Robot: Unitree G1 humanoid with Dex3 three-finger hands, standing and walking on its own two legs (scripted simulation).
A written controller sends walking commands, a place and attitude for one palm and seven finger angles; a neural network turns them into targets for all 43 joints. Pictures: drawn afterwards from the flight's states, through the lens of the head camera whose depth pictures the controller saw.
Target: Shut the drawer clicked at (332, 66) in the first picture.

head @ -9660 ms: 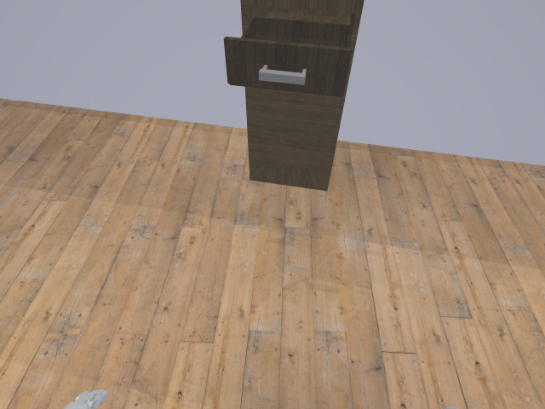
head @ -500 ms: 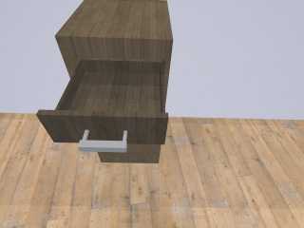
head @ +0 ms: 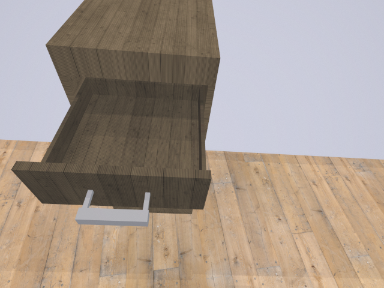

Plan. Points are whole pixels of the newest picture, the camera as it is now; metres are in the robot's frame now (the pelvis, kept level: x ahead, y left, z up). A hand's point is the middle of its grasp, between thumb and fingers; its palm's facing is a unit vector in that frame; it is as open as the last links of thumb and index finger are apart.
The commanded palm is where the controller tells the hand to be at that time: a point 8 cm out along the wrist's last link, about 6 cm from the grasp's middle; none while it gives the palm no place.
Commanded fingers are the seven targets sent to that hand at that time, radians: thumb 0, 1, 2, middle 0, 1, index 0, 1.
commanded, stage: come to a stop and stand still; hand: left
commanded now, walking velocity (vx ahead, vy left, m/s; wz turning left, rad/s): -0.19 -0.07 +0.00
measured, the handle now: (116, 206) +0.26 +0.18 +0.02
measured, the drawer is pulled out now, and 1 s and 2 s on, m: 0.30 0.30 0.30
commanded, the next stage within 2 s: look again from close up in 0.66 s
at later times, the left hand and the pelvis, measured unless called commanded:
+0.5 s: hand out of the picture +0.03 +0.14 -0.17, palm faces +0.03 -0.98 -0.21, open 7.3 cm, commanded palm none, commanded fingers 0.00 0.90 0.90 -0.20 -0.30 -0.20 -0.30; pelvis -0.02 -0.05 +0.01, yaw +1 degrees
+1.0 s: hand out of the picture -0.01 +0.15 -0.17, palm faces +0.05 -0.98 -0.22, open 7.4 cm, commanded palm none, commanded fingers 0.00 0.90 0.90 -0.20 -0.30 -0.20 -0.30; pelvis -0.01 -0.02 +0.00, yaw +2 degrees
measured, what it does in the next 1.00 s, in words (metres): steps on the spot: right foot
